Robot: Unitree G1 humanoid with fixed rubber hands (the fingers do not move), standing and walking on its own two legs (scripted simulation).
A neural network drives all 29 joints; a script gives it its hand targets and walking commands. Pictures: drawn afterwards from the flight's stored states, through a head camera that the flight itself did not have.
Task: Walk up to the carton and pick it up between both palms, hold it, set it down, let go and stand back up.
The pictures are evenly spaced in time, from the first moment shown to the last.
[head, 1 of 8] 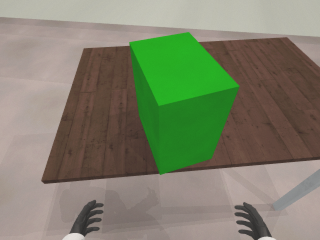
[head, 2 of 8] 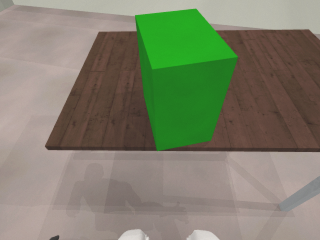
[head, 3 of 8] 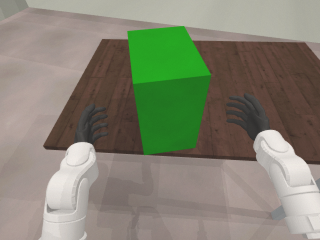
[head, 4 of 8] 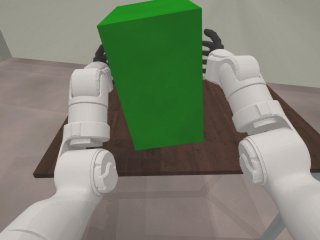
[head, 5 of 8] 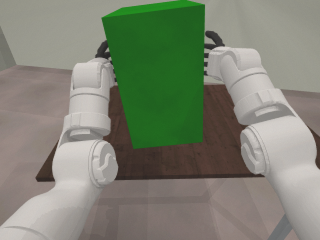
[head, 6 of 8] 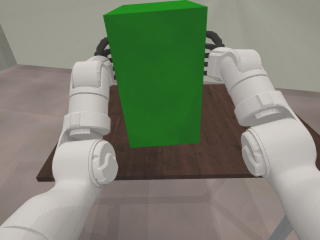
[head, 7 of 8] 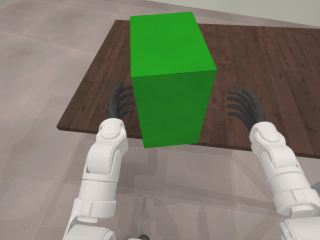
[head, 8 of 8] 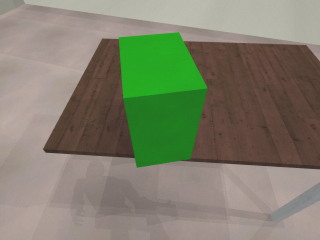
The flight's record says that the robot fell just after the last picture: no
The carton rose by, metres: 0.22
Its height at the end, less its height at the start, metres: +0.00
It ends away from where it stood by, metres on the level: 0.04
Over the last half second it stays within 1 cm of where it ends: yes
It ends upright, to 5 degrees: yes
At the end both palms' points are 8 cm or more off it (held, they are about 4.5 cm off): yes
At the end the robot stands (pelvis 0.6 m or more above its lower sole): yes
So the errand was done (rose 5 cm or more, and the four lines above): yes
